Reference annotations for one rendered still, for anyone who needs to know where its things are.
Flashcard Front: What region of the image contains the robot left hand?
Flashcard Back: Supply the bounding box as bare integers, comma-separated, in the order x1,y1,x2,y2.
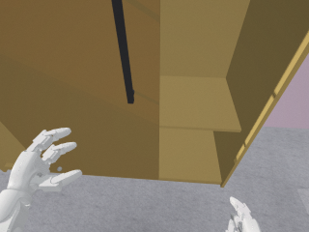
7,128,83,197

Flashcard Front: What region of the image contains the wardrobe door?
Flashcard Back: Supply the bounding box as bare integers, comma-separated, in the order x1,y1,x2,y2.
0,122,26,163
0,0,160,180

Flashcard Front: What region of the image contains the handle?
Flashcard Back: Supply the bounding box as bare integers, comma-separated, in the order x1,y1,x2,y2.
111,0,134,104

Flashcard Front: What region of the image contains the left robot forearm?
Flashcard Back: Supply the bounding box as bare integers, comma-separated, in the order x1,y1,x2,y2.
0,188,34,232

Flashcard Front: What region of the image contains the robot right hand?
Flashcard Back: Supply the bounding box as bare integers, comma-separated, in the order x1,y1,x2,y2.
225,196,262,232

